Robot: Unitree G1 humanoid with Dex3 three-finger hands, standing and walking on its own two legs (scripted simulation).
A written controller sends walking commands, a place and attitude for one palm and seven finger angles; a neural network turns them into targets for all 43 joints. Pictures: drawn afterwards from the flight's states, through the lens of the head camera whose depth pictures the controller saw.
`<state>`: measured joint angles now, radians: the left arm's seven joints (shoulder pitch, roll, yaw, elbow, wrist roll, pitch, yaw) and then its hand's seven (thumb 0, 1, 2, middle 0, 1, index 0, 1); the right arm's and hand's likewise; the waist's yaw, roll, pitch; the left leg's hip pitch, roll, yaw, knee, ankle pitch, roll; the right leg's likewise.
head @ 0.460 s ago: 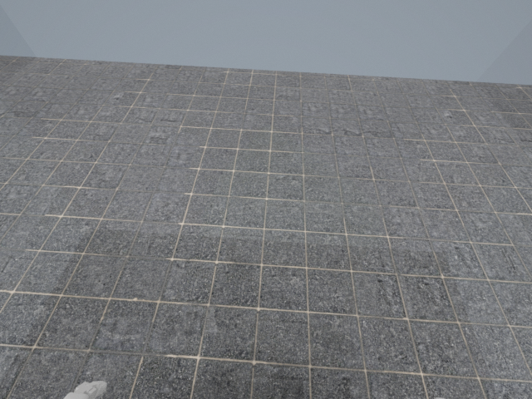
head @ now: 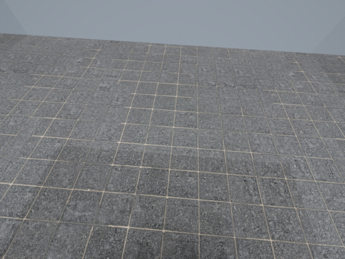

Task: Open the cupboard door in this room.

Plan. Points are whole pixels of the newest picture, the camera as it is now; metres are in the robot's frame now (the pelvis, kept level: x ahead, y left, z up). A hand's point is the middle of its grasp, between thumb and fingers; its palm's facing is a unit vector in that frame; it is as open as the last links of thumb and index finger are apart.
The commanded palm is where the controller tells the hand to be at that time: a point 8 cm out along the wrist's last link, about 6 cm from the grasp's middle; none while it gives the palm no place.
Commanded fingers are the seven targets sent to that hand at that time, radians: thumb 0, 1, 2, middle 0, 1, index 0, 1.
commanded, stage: stand and wait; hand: left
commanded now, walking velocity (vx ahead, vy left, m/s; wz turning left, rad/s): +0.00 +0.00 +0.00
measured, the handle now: out of the picture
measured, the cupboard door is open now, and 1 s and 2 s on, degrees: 0 0 0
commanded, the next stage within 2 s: turn or walk to find it in 0.44 s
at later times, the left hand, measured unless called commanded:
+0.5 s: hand out of the picture +0.07 +0.24 -0.15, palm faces -0.02 -0.94 -0.33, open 7.4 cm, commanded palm none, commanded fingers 0.00 0.90 0.90 -0.20 -0.30 -0.20 -0.30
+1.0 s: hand out of the picture +0.01 +0.22 -0.18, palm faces +0.15 -0.96 -0.23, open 7.4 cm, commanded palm none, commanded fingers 0.00 0.90 0.90 -0.20 -0.30 -0.20 -0.30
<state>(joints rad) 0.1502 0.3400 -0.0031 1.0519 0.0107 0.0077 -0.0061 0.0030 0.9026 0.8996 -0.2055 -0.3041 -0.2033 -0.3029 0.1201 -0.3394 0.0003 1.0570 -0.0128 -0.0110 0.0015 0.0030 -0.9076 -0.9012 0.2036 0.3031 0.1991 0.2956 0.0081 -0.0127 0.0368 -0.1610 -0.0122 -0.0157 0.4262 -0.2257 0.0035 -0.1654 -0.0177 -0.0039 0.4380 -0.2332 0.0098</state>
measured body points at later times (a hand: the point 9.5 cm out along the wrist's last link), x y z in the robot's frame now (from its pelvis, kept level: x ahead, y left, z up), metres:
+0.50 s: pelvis -0.01 -0.01 +0.00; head +0.00 -0.01 +0.45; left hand +0.07 +0.29 -0.13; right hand +0.07 -0.31 -0.13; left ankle +0.00 +0.12 -0.74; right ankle +0.00 -0.12 -0.74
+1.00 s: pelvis -0.03 +0.01 +0.00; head +0.00 +0.03 +0.44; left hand +0.01 +0.27 -0.16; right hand +0.04 -0.23 -0.15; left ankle +0.00 +0.12 -0.74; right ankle -0.04 -0.13 -0.68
